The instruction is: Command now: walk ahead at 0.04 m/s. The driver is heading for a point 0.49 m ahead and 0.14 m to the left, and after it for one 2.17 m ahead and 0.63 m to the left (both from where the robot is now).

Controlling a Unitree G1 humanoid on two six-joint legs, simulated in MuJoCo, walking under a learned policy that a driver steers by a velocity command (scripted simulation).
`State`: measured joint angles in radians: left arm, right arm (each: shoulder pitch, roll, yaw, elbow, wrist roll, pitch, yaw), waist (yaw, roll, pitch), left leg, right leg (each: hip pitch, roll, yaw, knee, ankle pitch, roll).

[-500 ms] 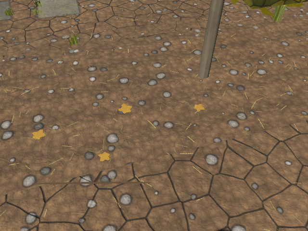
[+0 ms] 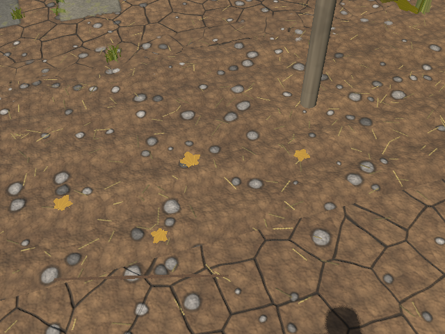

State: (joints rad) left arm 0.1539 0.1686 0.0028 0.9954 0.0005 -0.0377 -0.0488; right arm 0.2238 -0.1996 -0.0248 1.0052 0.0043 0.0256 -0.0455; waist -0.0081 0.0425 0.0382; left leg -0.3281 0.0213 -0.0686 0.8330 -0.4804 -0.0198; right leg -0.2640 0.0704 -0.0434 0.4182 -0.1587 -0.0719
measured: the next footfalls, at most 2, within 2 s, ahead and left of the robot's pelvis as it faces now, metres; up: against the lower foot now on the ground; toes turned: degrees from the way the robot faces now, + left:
left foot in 0.08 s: +0.01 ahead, +0.12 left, +0.00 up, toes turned -1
right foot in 0.52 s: +0.25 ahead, -0.21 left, -0.05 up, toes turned +0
